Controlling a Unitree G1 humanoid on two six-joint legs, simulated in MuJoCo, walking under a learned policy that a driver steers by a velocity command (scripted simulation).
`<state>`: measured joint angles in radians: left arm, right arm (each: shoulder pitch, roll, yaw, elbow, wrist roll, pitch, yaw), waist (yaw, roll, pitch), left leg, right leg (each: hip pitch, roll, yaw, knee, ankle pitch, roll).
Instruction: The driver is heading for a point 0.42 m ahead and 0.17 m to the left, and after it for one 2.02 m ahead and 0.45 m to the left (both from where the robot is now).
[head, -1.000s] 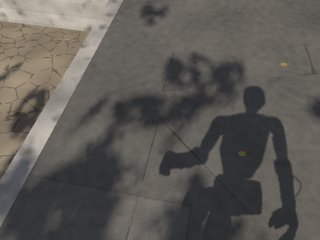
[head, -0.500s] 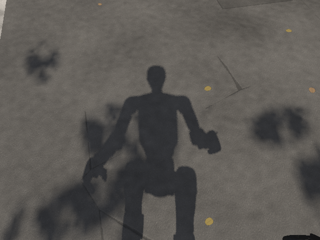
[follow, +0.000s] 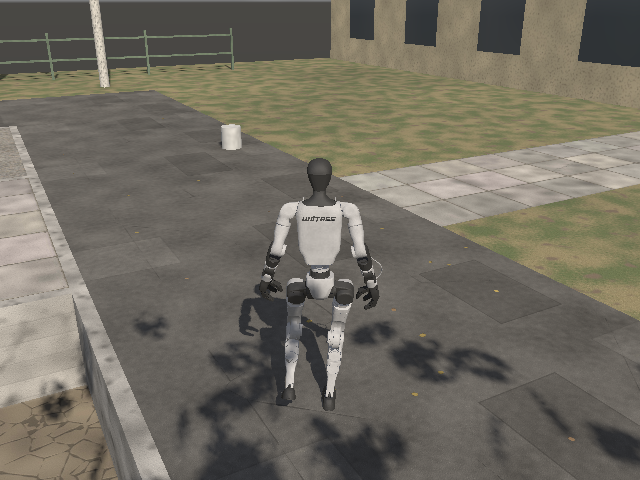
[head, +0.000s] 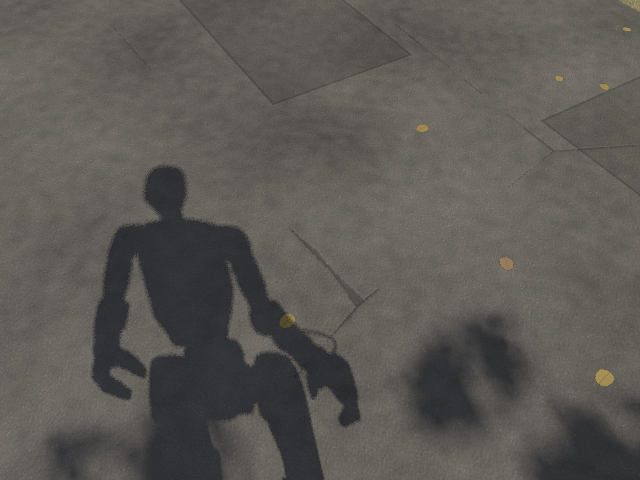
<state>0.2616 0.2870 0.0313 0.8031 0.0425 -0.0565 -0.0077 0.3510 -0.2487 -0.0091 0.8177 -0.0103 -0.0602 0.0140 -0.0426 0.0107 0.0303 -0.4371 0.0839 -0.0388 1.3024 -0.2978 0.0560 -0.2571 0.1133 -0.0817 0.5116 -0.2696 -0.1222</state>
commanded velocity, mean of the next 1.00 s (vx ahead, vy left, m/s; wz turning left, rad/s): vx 0.47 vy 0.00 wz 0.45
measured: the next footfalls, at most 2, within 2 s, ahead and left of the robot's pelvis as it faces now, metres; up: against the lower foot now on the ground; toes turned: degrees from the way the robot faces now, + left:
left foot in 0.28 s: +0.49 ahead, +0.11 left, +0.00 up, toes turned +18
right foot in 0.70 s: +0.78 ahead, +0.07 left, +0.00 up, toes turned +32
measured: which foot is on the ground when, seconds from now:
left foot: up 0.00-0.26, down 0.28-0.72, up 0.74-1.00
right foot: down 0.00-0.30, up 0.32-0.68, down 0.70-1.00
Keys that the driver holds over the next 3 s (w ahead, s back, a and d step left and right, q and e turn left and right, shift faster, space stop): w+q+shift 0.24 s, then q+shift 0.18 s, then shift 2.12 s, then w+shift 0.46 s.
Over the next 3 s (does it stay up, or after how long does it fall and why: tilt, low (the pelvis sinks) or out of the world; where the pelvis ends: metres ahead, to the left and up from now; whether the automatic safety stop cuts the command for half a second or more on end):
stays up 0.86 0.16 -0.01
